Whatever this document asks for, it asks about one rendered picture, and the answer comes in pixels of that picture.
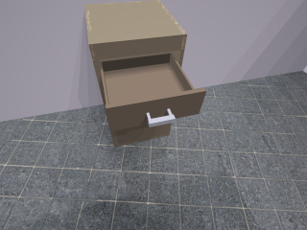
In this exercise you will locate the cabinet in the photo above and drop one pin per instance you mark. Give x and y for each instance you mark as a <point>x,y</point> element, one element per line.
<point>128,30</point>

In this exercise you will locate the drawer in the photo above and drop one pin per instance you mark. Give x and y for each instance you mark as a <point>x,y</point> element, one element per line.
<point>135,86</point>

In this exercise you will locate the handle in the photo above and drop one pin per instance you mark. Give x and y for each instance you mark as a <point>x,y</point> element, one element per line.
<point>159,121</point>

